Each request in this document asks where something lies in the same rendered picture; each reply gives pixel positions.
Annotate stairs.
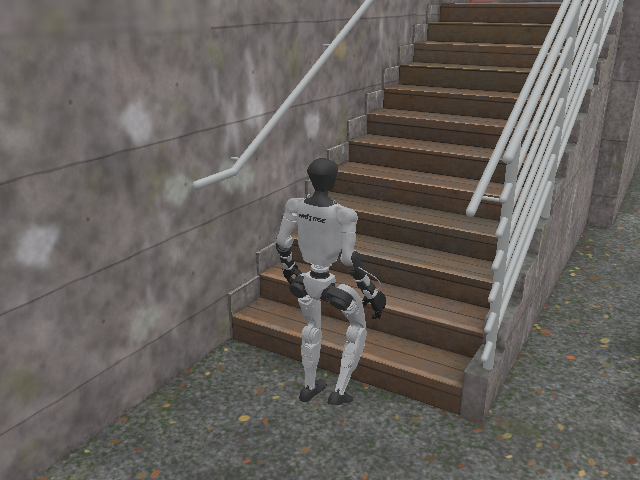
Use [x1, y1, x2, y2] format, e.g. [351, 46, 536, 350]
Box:
[232, 3, 608, 415]

